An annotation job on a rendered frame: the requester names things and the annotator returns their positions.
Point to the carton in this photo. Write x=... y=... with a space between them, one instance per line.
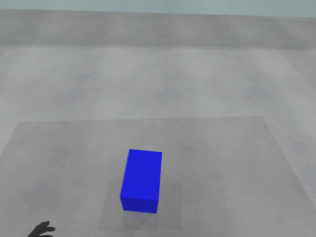
x=141 y=181

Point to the robot left hand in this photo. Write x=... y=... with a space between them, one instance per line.
x=41 y=228

